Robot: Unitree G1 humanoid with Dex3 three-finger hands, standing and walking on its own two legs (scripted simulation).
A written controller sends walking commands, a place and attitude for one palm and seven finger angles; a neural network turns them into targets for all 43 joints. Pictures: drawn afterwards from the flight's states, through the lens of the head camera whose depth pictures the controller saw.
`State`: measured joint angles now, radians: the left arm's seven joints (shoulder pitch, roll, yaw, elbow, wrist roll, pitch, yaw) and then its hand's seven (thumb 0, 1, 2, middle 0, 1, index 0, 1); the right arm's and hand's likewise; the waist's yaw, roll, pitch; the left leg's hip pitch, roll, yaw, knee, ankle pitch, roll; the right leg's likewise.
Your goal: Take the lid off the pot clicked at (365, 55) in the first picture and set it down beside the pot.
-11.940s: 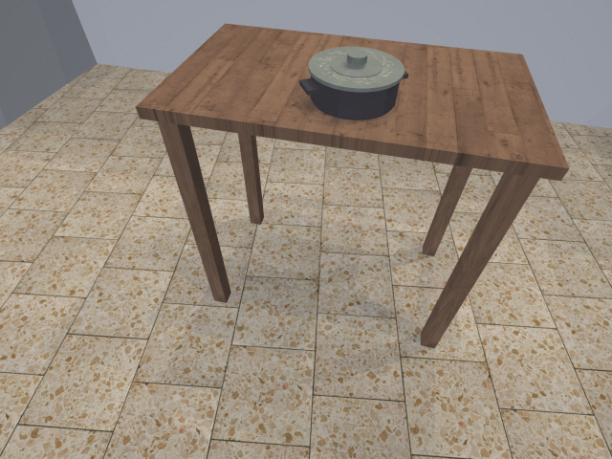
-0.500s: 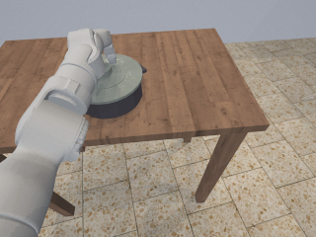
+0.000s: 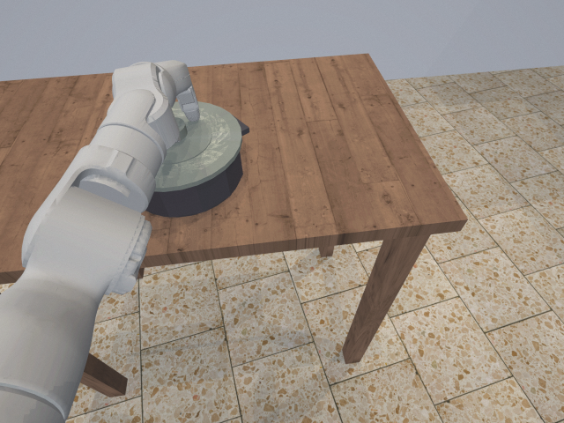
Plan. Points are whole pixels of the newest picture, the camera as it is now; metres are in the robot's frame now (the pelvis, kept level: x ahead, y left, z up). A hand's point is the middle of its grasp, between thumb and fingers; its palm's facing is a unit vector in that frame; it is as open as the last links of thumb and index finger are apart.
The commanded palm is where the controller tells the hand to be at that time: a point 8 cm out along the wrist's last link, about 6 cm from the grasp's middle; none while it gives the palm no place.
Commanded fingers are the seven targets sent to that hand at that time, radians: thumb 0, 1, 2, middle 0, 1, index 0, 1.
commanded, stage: lower the open fingers around the knob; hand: left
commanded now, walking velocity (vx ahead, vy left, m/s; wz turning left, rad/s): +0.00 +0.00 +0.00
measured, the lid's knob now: (171, 130) +0.51 +0.13 +0.15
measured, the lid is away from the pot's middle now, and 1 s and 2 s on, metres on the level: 0.00 0.00 0.00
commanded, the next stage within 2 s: close the fingers and squeeze the knob in 0.50 s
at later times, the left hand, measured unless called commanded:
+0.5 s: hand (170, 123) +0.49 +0.12 +0.18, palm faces -0.39 -0.08 -0.92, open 10.0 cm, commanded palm +0.49 +0.12 +0.23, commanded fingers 0.00 -0.38 1.66 -0.87 -0.08 -0.87 -0.08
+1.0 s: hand (170, 127) +0.49 +0.12 +0.18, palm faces -0.39 -0.10 -0.91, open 9.5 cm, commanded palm +0.49 +0.13 +0.23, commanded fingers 0.00 0.10 0.93 -0.54 -1.00 -0.54 -1.00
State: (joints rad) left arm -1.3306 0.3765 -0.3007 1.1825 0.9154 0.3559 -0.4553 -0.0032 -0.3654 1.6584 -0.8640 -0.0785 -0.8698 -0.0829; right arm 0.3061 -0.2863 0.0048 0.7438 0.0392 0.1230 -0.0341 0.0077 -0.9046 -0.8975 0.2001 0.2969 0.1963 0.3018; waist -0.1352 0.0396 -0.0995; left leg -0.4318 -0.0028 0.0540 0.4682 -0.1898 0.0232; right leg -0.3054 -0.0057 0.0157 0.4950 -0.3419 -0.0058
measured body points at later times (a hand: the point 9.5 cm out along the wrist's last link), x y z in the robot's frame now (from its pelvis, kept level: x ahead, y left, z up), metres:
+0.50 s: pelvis +0.00 +0.00 +0.00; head +0.04 -0.02 +0.45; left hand +0.50 +0.12 +0.24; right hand +0.04 -0.27 -0.14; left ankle +0.02 +0.11 -0.74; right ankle -0.07 -0.12 -0.74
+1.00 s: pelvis +0.00 +0.00 +0.00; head +0.04 -0.01 +0.45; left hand +0.50 +0.12 +0.23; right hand +0.04 -0.27 -0.14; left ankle +0.02 +0.11 -0.74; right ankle -0.07 -0.12 -0.74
